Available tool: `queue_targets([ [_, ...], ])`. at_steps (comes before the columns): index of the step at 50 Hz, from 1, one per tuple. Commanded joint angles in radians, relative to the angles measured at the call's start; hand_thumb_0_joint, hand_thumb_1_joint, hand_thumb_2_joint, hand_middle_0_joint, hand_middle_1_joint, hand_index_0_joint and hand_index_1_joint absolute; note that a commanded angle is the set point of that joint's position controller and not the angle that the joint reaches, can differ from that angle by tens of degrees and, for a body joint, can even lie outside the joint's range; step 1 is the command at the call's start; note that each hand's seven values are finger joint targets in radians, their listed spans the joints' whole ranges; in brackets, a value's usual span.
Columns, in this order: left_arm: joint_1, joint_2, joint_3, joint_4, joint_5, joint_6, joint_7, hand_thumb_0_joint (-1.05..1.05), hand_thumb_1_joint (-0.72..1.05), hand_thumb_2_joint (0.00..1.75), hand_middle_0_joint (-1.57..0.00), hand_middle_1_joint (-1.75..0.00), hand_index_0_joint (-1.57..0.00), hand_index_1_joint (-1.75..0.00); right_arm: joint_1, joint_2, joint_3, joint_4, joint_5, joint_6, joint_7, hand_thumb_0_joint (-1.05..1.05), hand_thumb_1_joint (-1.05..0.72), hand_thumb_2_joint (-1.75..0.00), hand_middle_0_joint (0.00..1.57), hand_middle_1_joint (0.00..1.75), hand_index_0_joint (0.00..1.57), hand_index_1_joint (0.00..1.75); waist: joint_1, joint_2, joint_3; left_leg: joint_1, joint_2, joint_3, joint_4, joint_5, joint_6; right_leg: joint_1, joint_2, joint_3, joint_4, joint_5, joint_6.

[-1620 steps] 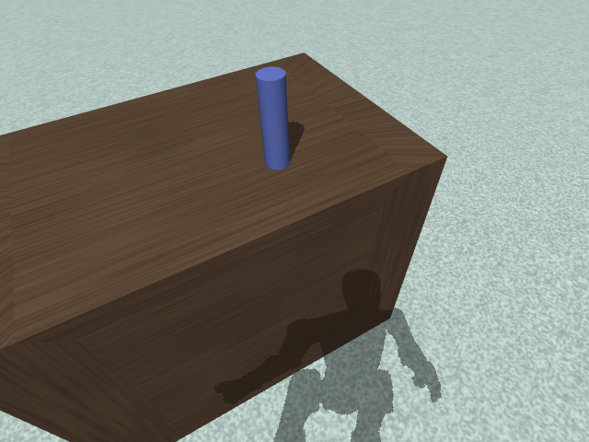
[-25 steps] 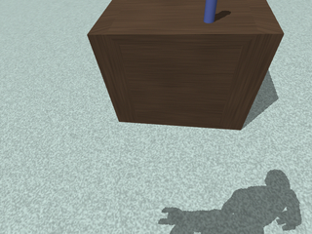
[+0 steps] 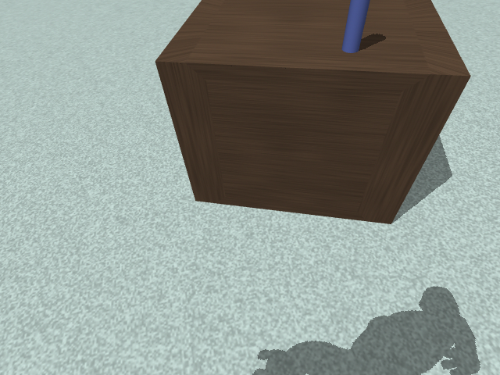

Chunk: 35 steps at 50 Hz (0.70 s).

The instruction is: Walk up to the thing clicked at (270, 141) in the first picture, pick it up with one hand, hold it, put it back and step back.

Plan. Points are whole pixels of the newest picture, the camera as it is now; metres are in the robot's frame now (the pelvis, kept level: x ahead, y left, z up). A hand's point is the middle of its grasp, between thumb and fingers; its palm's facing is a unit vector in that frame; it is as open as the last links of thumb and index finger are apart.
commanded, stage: step back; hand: right
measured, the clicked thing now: (356, 16) +1.09 -0.25 +0.08
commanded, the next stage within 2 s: stand in 0.36 s
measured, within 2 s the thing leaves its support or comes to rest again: neither
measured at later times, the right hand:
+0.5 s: hand out of the picture +0.13 -0.24 -0.15, palm faces +0.02 +0.95 -0.32, open 7.3 cm
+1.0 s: hand out of the picture +0.08 -0.25 -0.14, palm faces +0.02 +0.94 -0.33, open 7.3 cm
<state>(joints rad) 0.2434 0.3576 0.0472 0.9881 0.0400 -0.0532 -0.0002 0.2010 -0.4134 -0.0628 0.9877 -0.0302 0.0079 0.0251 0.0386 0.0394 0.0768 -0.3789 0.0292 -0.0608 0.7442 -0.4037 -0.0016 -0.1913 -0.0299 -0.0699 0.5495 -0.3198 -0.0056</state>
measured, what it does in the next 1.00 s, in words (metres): steps on the spot: left foot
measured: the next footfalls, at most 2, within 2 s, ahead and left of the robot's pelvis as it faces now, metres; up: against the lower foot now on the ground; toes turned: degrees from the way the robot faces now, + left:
left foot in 0.04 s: +0.10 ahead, +0.15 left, +0.00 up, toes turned +0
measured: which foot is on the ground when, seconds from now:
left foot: up 0.00-0.02, down 0.04-1.00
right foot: down 0.00-1.00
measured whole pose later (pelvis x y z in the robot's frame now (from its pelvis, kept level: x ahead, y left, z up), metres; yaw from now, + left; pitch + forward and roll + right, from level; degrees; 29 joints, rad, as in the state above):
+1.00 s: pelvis +0.02 +0.01 +0.01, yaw -2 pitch -3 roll +0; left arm 0.09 0.36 0.00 1.14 0.01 -0.02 -0.01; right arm 0.11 -0.35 0.00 1.15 -0.01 -0.01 0.02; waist -0.02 0.01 0.06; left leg -0.17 0.06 0.02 0.34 -0.13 -0.04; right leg -0.09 -0.01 -0.01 0.34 -0.21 0.01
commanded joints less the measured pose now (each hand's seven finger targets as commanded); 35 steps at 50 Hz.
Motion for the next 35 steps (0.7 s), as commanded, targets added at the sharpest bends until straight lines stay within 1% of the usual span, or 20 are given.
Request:
queue_targets([
  [1,-0.101,0.269,0.056,-0.09,-0.027,-0.003,0.015,0.0,0.9,0.9,-0.2,-0.3,-0.2,-0.3,0.014,-0.111,-0.031,-0.039,0.003,-0.037,-0.021,0.0,-0.9,-0.9,0.2,0.3,0.2,0.3,-0.04,-0.177,-0.085,0.163,-0.041,0.111,-0.262,0.231,0.006,-0.019,-0.167,0.101,0.018,0.507,-0.107],
  [2,-0.092,0.247,0.046,-0.091,-0.029,0.006,0.015,0.0,0.9,0.9,-0.2,-0.3,-0.2,-0.3,0.027,-0.131,-0.038,-0.027,0.0,-0.04,-0.029,0.0,-0.9,-0.9,0.2,0.3,0.2,0.3,-0.048,-0.129,-0.101,0.214,-0.032,0.084,-0.289,0.337,0.02,-0.036,-0.136,0.084,0.093,0.497,-0.078],
  [3,-0.073,0.221,0.037,-0.099,-0.035,0.011,0.015,0.0,0.9,0.9,-0.2,-0.3,-0.2,-0.3,0.032,-0.176,-0.049,-0.028,-0.005,-0.042,-0.037,0.0,-0.9,-0.9,0.2,0.3,0.2,0.3,-0.046,-0.032,-0.139,0.274,0.054,-0.021,-0.279,0.473,0.057,-0.085,-0.087,0.056,0.174,0.426,-0.047],
  [4,-0.063,0.185,0.027,-0.104,-0.046,0.021,0.015,0.0,0.9,0.9,-0.2,-0.3,-0.2,-0.3,0.011,-0.225,-0.055,-0.043,-0.01,-0.047,-0.043,0.0,-0.9,-0.9,0.2,0.3,0.2,0.3,-0.039,0.093,-0.169,0.297,0.214,-0.237,-0.337,0.497,0.136,-0.165,0.005,0.026,0.291,0.189,-0.006],
  [5,-0.07,0.206,0.033,-0.086,-0.048,0.043,0.021,0.0,0.9,0.9,-0.2,-0.3,-0.2,-0.3,-0.012,-0.263,-0.053,-0.055,0.0,-0.047,-0.043,0.0,-0.9,-0.9,0.2,0.3,0.2,0.3,-0.05,0.122,-0.18,0.218,0.319,-0.341,-0.368,0.431,0.248,-0.145,0.019,0.083,0.33,-0.252,-0.012],
  [6,-0.073,0.223,0.034,-0.066,-0.046,0.05,0.024,0.0,0.9,0.9,-0.2,-0.3,-0.2,-0.3,-0.044,-0.266,-0.055,-0.051,0.0,-0.044,-0.043,0.0,-0.9,-0.9,0.2,0.3,0.2,0.3,-0.038,0.117,-0.137,0.14,0.339,-0.361,-0.39,0.341,0.278,-0.114,-0.008,0.108,0.357,-0.299,-0.014],
  [9,-0.066,0.203,0.033,-0.047,-0.042,0.05,0.015,0.0,0.9,0.9,-0.2,-0.3,-0.2,-0.3,-0.086,-0.216,-0.034,-0.057,-0.01,-0.046,-0.05,0.0,-0.9,-0.9,0.2,0.3,0.2,0.3,-0.019,0.114,-0.106,0.161,0.237,-0.193,-0.341,0.393,0.184,-0.164,-0.015,0.142,0.311,-0.23,-0.027],
  [13,-0.028,0.191,0.034,-0.013,-0.034,0.042,0.018,0.0,0.9,0.9,-0.2,-0.3,-0.2,-0.3,-0.127,-0.219,-0.035,-0.058,0.002,-0.035,-0.05,0.0,-0.9,-0.9,0.2,0.3,0.2,0.3,-0.01,0.165,-0.13,0.202,0.225,-0.132,-0.276,0.548,0.169,-0.095,0.002,0.061,0.081,-0.1,0.0],
  [15,-0.018,0.2,0.042,0.005,-0.022,0.025,0.025,0.0,0.9,0.9,-0.2,-0.3,-0.2,-0.3,-0.151,-0.198,-0.028,-0.059,0.013,-0.024,-0.05,0.0,-0.9,-0.9,0.2,0.3,0.2,0.3,0.005,0.104,-0.172,0.194,0.179,-0.053,-0.163,0.628,0.124,0.02,0.009,0.056,-0.134,0.124,-0.006],
  [16,-0.008,0.237,0.053,0.012,-0.017,0.02,0.03,0.0,0.9,0.9,-0.2,-0.3,-0.2,-0.3,-0.164,-0.173,-0.023,-0.066,0.022,-0.022,-0.049,0.0,-0.9,-0.9,0.2,0.3,0.2,0.3,0.01,0.041,-0.193,0.129,0.15,-0.035,-0.105,0.542,0.087,0.092,-0.023,0.126,-0.115,0.247,-0.025],
  [17,-0.026,0.287,0.065,0.005,-0.01,0.015,0.032,0.0,0.9,0.9,-0.2,-0.3,-0.2,-0.3,-0.172,-0.138,-0.012,-0.077,0.029,-0.023,-0.049,0.0,-0.9,-0.9,0.2,0.3,0.2,0.3,-0.002,-0.078,-0.175,0.025,0.078,0.015,-0.047,0.413,0.044,0.123,-0.108,0.262,-0.111,0.353,-0.064],
  [18,-0.103,0.316,0.038,0.006,-0.018,0.008,0.024,0.0,0.9,0.9,-0.2,-0.3,-0.2,-0.3,-0.11,-0.108,0.0,-0.06,0.043,-0.022,-0.043,0.0,-0.9,-0.9,0.2,0.3,0.2,0.3,-0.068,-0.109,-0.155,0.069,0.022,0.019,-0.15,0.183,0.024,0.032,-0.233,0.348,-0.172,0.301,-0.119],
  [19,-0.18,0.298,0.037,0.009,-0.023,0.011,0.016,0.0,0.9,0.9,-0.2,-0.3,-0.2,-0.3,-0.067,-0.108,0.005,-0.017,0.038,-0.024,-0.04,0.0,-0.9,-0.9,0.2,0.3,0.2,0.3,-0.088,-0.156,-0.145,0.204,0.053,0.014,-0.237,0.121,0.033,-0.065,-0.213,0.303,-0.147,0.179,-0.111],
  [20,-0.204,0.242,0.019,-0.002,-0.027,0.011,0.008,0.0,0.9,0.9,-0.2,-0.3,-0.2,-0.3,-0.099,-0.143,0.0,-0.004,0.032,-0.035,-0.032,0.0,-0.9,-0.9,0.2,0.3,0.2,0.3,-0.08,-0.104,-0.125,0.248,0.084,-0.023,-0.291,0.241,0.036,-0.085,-0.141,0.239,-0.124,0.173,-0.062],
  [21,-0.187,0.207,0.008,0.003,-0.037,0.014,0.003,0.0,0.9,0.9,-0.2,-0.3,-0.2,-0.3,-0.143,-0.168,-0.005,0.003,0.025,-0.042,-0.026,0.0,-0.9,-0.9,0.2,0.3,0.2,0.3,-0.049,-0.054,-0.128,0.263,0.115,-0.058,-0.303,0.309,0.042,-0.062,-0.076,0.168,-0.125,0.151,-0.028],
  [22,-0.165,0.191,0.0,0.012,-0.042,0.013,0.006,0.0,0.9,0.9,-0.2,-0.3,-0.2,-0.3,-0.191,-0.18,-0.01,0.007,0.018,-0.045,-0.021,0.0,-0.9,-0.9,0.2,0.3,0.2,0.3,-0.022,-0.032,-0.131,0.244,0.116,-0.049,-0.284,0.342,0.048,-0.019,-0.073,0.152,-0.155,0.179,-0.014],
  [24,-0.174,0.227,0.004,0.032,-0.038,0.004,0.009,0.0,0.9,0.9,-0.2,-0.3,-0.2,-0.3,-0.158,-0.139,0.005,0.019,0.021,-0.043,-0.021,0.0,-0.9,-0.9,0.2,0.3,0.2,0.3,-0.047,-0.103,-0.124,0.266,0.099,-0.015,-0.285,0.45,0.033,0.011,-0.099,0.172,-0.161,0.34,-0.014],
  [25,-0.191,0.233,0.008,0.037,-0.038,0.004,0.009,0.0,0.9,0.9,-0.2,-0.3,-0.2,-0.3,-0.132,-0.135,0.01,0.026,0.023,-0.043,-0.021,0.0,-0.9,-0.9,0.2,0.3,0.2,0.3,-0.057,-0.102,-0.115,0.248,0.103,-0.017,-0.316,0.469,0.032,0.039,-0.093,0.165,-0.15,0.362,-0.012],
  [28,-0.183,0.22,0.003,0.052,-0.041,0.008,0.008,0.0,0.9,0.9,-0.2,-0.3,-0.2,-0.3,-0.166,-0.155,0.009,0.047,0.025,-0.044,-0.022,0.0,-0.9,-0.9,0.2,0.3,0.2,0.3,-0.041,-0.065,-0.089,0.256,0.099,-0.011,-0.353,0.398,0.026,0.039,-0.099,0.166,-0.2,0.299,-0.011],
  [35,-0.196,0.22,0.004,0.075,-0.036,0.01,0.003,0.0,0.9,0.9,-0.2,-0.3,-0.2,-0.3,-0.171,-0.14,0.017,0.071,0.024,-0.043,-0.02,0.0,-0.9,-0.9,0.2,0.3,0.2,0.3,-0.037,-0.04,-0.081,0.254,0.098,-0.009,-0.421,0.322,0.007,0.059,-0.095,0.155,-0.256,0.197,-0.007],
])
